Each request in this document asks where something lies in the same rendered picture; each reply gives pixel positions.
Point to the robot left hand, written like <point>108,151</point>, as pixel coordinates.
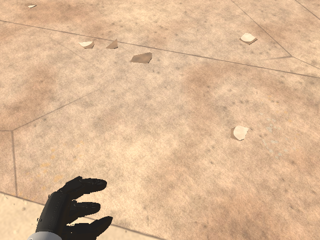
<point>60,210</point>

